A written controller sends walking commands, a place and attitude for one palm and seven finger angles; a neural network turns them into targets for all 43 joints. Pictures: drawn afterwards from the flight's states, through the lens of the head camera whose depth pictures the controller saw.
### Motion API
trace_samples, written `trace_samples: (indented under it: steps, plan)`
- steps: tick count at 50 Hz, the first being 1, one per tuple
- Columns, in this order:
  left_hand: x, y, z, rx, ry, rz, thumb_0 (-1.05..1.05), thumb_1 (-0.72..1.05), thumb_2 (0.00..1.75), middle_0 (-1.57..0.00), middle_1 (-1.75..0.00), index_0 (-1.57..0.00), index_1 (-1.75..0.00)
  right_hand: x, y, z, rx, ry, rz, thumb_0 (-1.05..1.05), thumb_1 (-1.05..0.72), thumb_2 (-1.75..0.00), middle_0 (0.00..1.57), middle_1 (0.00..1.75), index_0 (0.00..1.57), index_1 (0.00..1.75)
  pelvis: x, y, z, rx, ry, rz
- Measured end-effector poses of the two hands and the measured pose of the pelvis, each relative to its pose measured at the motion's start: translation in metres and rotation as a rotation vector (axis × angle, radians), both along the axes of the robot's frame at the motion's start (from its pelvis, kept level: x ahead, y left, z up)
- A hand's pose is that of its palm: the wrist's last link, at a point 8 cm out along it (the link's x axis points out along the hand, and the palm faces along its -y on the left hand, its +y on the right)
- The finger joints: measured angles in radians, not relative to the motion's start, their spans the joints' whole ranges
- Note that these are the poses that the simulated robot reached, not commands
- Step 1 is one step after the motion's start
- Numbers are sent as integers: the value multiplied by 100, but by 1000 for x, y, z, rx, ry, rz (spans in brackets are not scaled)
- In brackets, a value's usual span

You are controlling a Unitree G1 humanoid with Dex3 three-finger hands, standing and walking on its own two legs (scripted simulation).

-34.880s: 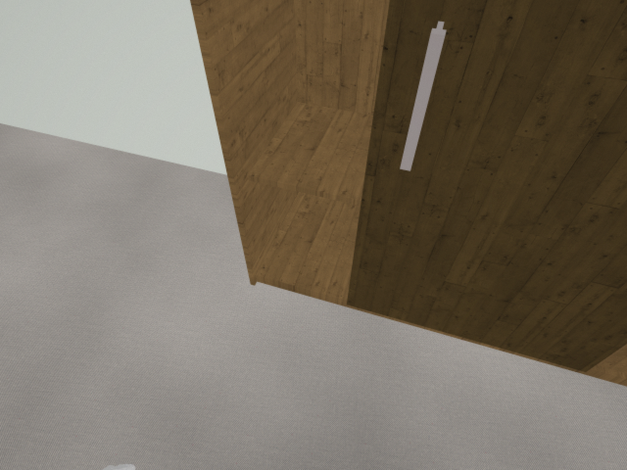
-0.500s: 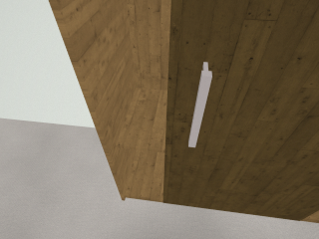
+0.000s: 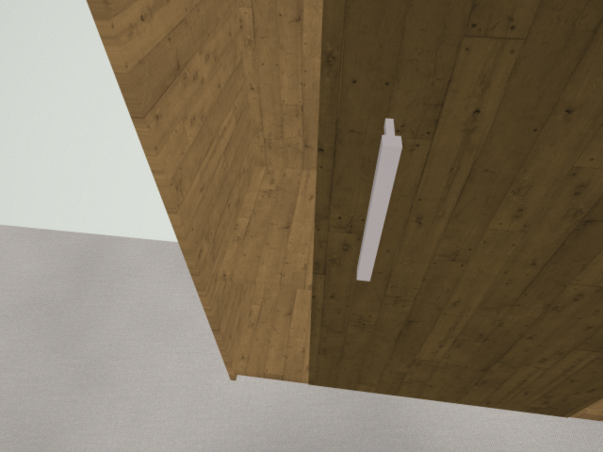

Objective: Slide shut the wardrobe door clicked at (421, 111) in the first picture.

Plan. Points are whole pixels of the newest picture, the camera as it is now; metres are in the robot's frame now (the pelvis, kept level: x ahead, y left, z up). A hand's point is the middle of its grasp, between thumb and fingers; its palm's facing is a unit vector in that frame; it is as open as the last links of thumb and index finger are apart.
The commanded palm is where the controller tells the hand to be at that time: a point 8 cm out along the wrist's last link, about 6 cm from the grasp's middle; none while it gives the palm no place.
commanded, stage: look again from close up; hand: right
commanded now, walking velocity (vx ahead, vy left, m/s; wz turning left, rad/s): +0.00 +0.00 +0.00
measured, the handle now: (374, 209) +0.43 -0.08 +0.11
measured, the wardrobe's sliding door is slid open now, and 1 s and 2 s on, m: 0.24 0.24 0.24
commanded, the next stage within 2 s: raise the hand with hooked fingers in 0.08 s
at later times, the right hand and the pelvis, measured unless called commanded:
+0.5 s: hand (429, 401) +0.19 -0.14 +0.02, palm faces +0.03 +1.00 +0.01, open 7.9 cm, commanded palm +0.11 -0.22 -0.03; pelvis -0.04 +0.02 -0.05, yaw +2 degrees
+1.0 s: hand (477, 405) +0.18 -0.19 +0.03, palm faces +0.09 +0.99 -0.06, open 11.0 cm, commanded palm +0.14 -0.24 +0.04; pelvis -0.05 +0.04 -0.05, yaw +0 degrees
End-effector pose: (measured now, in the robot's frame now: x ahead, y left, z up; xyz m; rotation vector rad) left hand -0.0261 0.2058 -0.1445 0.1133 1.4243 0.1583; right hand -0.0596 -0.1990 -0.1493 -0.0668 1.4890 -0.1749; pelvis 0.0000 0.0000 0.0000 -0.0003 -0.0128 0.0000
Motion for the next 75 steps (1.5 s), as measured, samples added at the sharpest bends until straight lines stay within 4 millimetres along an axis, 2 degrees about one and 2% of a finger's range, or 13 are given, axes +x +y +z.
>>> trace_samples:
  steps: [10, 13, 17, 20, 23, 27, 32, 37, 44, 48, 54, 62, 75]
  plan:
    - [4, 4, 0, 10, -9, -15, 2, 92, 90, -20, -30, -20, -30, 4, 0, -1, -2, -14, 7, 0, -91, -90, 20, 30, 20, 30, -1, -1, -1, 6, 0, -1]
    - [17, 19, 7, 56, -161, -18, 4, 94, 90, -20, -30, -20, -30, 55, -20, 28, -103, -263, 10, 4, -94, -90, 21, 31, 20, 31, -9, 0, -5, -2, 5, 20]
    - [58, 43, 19, 112, -474, -16, 4, 94, 90, -20, -30, -20, -30, 143, -45, 102, -242, -766, 53, 7, -96, -88, 20, 33, 20, 33, -20, 3, -13, -8, 32, 2]
    - [94, 59, 29, 150, -660, -54, 3, 93, 90, -20, -30, -20, -30, 203, -30, 156, -220, -1173, 112, 6, -90, -87, 20, 36, 20, 36, -30, 5, -23, 1, 76, -4]
    - [127, 71, 39, 168, -797, -70, 3, 92, 90, -20, -30, -20, -30, 230, -4, 176, -53, -1485, 130, 4, -82, -84, 20, 39, 20, 39, -39, 12, -37, -1, 127, 19]
    - [161, 79, 53, 171, -913, -103, 2, 91, 90, -20, -30, -20, -30, 216, 16, 156, 78, -1559, 155, 2, -71, -81, 21, 45, 21, 45, -49, 23, -56, -7, 148, 30]
    - [186, 72, 59, 153, -968, -166, 2, 91, 90, -20, -30, -20, -30, 168, 2, 125, -20, -1384, 77, 1, -57, -76, 23, 52, 23, 52, -54, 35, -65, 4, 142, 14]
    - [184, 58, 38, 111, -938, -239, 2, 91, 90, -20, -30, -20, -30, 149, -23, 147, -173, -1500, 41, 1, -45, -71, 24, 59, 23, 60, -60, 45, -72, 35, 145, -18]
    - [143, 50, 7, 52, -796, -201, 2, 90, 90, -20, -30, -20, -30, 191, -25, 172, -45, -1528, 183, 1, -28, -64, 24, 70, 24, 70, -61, 48, -64, 46, 133, -27]
    - [118, 58, 6, 64, -740, -125, 2, 90, 90, -20, -30, -20, -30, 213, -33, 181, -28, -1458, 164, 1, -19, -60, 25, 76, 25, 76, -54, 46, -52, 30, 128, -10]
    - [101, 77, 16, 124, -699, -76, 2, 90, 90, -20, -30, -20, -30, 224, -47, 200, -79, -1488, 134, 0, -5, -54, 26, 85, 26, 85, -43, 37, -39, 14, 126, 8]
    - [121, 81, 40, 184, -748, -108, 2, 90, 90, -20, -30, -20, -30, 230, -61, 212, -71, -1519, 152, 0, 14, -46, 28, 97, 28, 97, -36, 23, -31, 18, 107, 7]
    - [175, 23, 69, 86, -894, -203, 2, 90, 90, -20, -30, -20, -30, 249, -100, 249, -91, -1550, 123, -1, 42, -34, 30, 115, 30, 115, -34, 8, -19, 31, 54, -11]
